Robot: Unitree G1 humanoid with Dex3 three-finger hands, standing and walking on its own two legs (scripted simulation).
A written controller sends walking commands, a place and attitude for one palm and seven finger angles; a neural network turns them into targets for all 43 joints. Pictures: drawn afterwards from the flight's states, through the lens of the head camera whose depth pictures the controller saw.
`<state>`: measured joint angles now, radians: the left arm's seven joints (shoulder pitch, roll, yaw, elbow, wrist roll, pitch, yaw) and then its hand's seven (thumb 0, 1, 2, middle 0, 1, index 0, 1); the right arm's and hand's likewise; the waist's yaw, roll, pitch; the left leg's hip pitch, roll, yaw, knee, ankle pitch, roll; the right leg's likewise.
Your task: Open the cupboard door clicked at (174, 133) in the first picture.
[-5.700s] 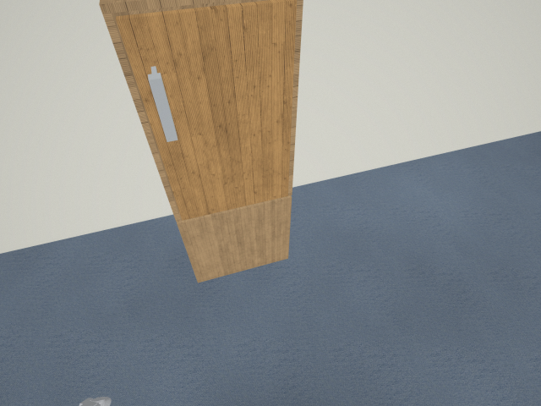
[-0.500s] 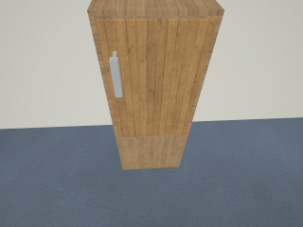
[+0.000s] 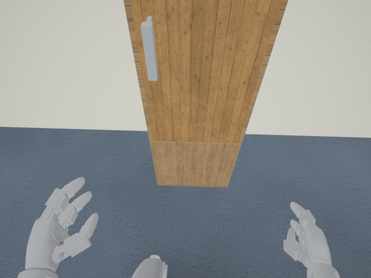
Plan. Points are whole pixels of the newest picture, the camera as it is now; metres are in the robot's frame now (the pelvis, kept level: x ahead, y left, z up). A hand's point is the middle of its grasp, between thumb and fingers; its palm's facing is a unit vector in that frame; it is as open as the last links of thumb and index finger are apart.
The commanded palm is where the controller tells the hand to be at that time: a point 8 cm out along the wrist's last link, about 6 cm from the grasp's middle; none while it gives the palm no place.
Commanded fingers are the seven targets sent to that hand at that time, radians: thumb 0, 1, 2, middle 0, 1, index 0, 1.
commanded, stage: raise the hand with hooked fingers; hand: left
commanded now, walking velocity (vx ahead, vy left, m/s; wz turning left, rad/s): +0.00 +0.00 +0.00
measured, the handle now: (151, 49) +0.63 +0.16 +0.17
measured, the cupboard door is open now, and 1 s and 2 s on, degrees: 0 0 0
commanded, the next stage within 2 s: move the hooked fingers beside the handle in 1.64 s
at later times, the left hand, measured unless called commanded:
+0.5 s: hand (62, 182) +0.25 +0.26 +0.11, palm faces +0.09 -0.99 -0.04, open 11.8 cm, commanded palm +0.23 +0.31 +0.12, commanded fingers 0.00 -0.24 0.41 -0.28 -1.03 -0.28 -1.03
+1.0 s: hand (22, 142) +0.29 +0.32 +0.17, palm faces +0.12 -0.99 -0.04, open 13.9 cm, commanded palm +0.26 +0.36 +0.18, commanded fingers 0.00 -0.50 0.30 -0.30 -1.20 -0.30 -1.20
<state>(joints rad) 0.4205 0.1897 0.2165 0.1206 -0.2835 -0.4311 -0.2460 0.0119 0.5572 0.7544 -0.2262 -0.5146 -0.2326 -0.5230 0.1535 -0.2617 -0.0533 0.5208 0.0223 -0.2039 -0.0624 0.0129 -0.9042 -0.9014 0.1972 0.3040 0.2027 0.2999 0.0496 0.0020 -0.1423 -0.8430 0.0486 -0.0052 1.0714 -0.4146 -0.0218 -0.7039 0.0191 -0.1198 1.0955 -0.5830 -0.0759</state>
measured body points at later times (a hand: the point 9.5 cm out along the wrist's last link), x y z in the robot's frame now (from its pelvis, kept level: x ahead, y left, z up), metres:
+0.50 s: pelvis +0.01 +0.03 +0.04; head +0.04 +0.02 +0.49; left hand +0.24 +0.31 +0.11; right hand +0.13 -0.24 -0.05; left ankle +0.07 +0.14 -0.66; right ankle -0.01 -0.07 -0.66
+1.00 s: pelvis +0.01 +0.05 +0.06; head +0.01 +0.05 +0.51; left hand +0.27 +0.37 +0.18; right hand +0.20 -0.17 -0.01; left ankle +0.07 +0.14 -0.66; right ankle -0.01 -0.07 -0.66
